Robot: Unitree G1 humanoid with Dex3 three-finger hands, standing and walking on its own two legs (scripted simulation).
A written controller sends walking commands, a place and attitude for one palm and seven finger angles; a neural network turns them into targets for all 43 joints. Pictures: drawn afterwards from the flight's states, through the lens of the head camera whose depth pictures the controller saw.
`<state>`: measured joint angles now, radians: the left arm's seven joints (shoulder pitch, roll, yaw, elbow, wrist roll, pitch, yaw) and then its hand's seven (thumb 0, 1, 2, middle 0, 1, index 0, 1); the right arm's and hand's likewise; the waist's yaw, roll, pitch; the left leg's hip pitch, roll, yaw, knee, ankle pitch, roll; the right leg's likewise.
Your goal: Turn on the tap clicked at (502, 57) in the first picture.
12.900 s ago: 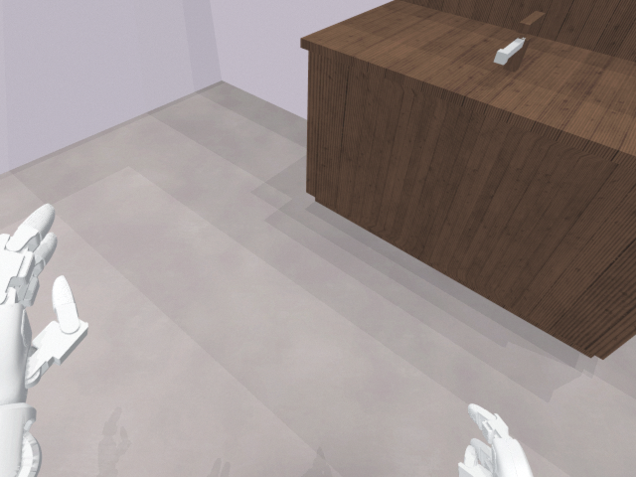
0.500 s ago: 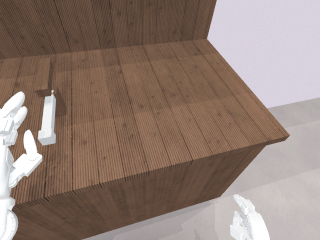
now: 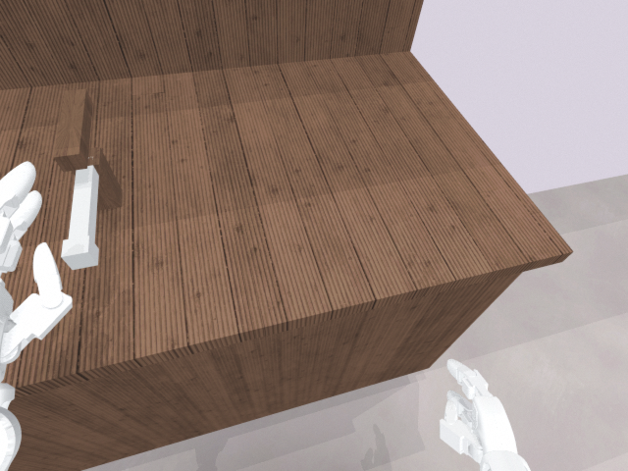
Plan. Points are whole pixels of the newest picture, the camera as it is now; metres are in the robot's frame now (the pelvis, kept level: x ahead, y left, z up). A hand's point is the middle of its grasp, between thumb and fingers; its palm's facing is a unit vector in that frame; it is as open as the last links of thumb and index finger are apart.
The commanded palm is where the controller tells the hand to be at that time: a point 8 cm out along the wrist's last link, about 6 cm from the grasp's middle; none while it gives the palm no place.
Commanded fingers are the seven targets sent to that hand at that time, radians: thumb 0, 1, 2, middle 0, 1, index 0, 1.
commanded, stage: shuffle to correct the standing spot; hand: left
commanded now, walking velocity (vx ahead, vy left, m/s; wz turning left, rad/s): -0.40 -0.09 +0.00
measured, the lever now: (80, 252) +0.32 +0.31 +0.08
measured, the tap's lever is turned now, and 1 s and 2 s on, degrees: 0 0 0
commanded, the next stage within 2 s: come to a stop and stand still in 0.14 s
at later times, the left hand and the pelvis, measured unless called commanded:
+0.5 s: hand out of the picture +0.13 +0.25 +0.16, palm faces +0.42 -0.80 -0.42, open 7.5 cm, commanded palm +0.08 +0.28 +0.18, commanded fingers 0.00 0.90 0.90 -0.20 -0.30 -0.20 -0.30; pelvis -0.07 -0.01 +0.00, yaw +2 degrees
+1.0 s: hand (37, 395) +0.14 +0.22 +0.18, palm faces +0.41 -0.79 -0.45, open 7.5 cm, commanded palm +0.07 +0.26 +0.18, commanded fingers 0.00 0.90 0.90 -0.20 -0.30 -0.20 -0.30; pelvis -0.08 -0.03 -0.01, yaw +2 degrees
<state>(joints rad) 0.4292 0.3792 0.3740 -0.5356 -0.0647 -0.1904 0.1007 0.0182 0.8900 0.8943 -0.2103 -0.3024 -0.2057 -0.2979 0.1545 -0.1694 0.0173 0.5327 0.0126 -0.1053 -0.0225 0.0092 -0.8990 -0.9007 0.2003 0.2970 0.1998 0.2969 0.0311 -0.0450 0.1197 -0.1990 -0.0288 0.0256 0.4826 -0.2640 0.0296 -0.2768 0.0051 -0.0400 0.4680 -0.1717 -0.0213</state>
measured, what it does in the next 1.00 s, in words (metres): steps on the spot: left foot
